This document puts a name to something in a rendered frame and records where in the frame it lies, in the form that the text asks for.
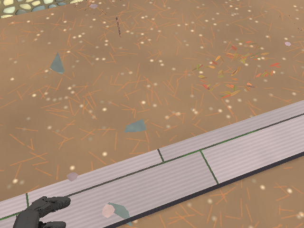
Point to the robot left hand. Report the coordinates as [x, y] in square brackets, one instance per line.
[30, 217]

